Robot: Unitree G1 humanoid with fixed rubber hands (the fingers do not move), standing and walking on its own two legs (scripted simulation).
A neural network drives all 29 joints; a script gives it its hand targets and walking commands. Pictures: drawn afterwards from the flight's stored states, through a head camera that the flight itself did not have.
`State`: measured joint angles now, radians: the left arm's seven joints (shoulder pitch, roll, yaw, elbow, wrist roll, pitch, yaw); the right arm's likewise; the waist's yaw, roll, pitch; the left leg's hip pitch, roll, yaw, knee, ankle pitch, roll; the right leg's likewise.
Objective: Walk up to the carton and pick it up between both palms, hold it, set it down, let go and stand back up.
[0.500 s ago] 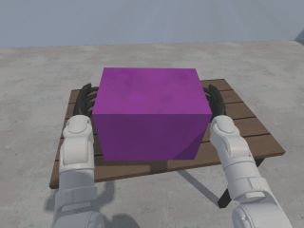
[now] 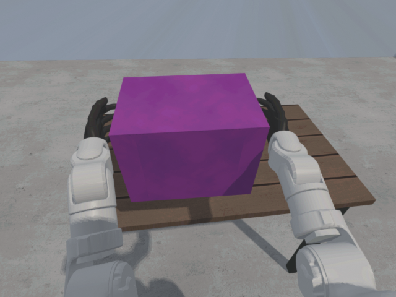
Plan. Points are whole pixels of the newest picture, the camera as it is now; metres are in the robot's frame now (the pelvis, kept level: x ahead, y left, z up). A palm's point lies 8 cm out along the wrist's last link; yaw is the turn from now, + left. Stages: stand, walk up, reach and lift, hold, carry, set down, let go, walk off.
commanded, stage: hold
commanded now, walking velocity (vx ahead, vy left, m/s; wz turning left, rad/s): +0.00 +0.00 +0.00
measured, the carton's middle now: (188, 137) +0.40 +0.02 +0.14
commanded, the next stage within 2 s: none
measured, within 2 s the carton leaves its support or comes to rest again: neither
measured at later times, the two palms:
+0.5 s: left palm (104, 140) +0.36 +0.18 +0.18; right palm (281, 134) +0.36 -0.17 +0.17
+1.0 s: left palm (104, 141) +0.36 +0.18 +0.17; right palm (282, 137) +0.36 -0.17 +0.17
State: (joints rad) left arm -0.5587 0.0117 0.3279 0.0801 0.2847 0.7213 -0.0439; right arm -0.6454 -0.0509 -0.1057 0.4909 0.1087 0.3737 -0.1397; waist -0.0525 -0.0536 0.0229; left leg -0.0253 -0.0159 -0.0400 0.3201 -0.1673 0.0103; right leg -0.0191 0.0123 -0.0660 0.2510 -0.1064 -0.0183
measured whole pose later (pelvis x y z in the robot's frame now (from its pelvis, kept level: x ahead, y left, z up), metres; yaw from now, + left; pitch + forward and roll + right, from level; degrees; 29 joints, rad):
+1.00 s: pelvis +0.00 +0.00 +0.00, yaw -1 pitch -8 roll -1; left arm -0.54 0.00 0.31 0.08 0.29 0.70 -0.04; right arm -0.60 -0.07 -0.08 0.46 0.12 0.33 -0.15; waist -0.06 -0.05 0.05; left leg 0.00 -0.01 -0.03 0.34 -0.18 0.01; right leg 0.00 0.01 -0.06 0.26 -0.12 -0.02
